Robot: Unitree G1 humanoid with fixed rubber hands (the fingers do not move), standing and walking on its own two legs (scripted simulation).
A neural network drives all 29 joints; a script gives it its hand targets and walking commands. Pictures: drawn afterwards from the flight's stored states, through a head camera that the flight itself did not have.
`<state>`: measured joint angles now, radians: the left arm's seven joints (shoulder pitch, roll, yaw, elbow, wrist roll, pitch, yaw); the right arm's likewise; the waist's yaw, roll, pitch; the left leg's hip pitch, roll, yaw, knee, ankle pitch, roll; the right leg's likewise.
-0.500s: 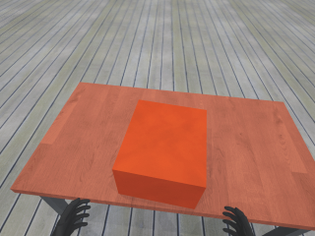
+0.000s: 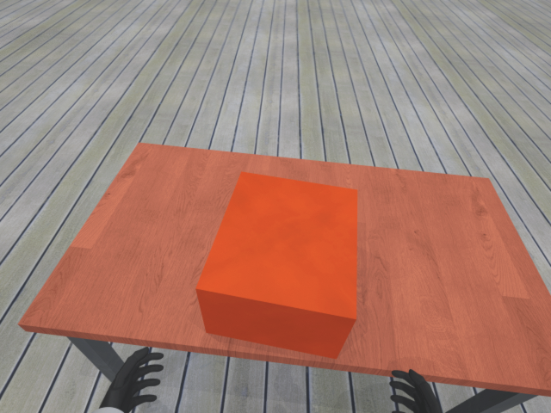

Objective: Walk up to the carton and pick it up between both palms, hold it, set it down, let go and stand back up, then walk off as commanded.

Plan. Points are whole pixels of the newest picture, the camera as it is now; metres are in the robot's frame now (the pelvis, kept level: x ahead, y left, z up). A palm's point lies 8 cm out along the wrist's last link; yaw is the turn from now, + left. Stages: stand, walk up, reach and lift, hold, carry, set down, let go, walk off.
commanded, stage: set down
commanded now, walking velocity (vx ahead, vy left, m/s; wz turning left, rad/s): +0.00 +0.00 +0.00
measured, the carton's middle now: (285, 258) +0.44 +0.00 -0.09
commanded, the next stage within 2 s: let go in 0.52 s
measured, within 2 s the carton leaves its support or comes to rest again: neither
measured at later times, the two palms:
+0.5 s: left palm (119, 402) +0.16 +0.23 -0.07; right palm out of the picture +0.14 -0.22 -0.08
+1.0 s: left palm (132, 404) +0.16 +0.21 -0.08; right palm out of the picture +0.15 -0.24 -0.08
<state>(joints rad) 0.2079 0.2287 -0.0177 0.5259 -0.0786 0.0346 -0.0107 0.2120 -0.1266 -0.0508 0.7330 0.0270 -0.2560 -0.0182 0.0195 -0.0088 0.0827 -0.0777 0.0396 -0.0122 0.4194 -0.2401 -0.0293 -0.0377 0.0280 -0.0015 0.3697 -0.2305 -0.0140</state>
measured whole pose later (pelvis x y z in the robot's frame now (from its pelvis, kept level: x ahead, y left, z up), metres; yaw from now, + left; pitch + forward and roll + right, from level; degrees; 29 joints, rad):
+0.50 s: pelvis +0.00 +0.00 +0.00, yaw -1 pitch -6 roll +0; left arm 0.19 0.22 -0.01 0.51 -0.04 0.12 0.01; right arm 0.19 -0.15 -0.06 0.74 -0.02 -0.20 0.01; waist 0.01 0.00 0.10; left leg -0.07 0.04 0.01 0.41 -0.24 -0.03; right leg -0.05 0.02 0.01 0.38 -0.24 -0.01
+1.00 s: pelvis +0.00 -0.01 +0.00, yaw -1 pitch -5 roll +0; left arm 0.18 0.20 0.01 0.53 -0.01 0.13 0.00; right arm 0.18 -0.18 -0.04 0.75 -0.02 -0.21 0.02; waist 0.00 -0.01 0.10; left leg -0.07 0.05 0.01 0.40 -0.23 -0.05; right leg -0.06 0.03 -0.01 0.40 -0.25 -0.03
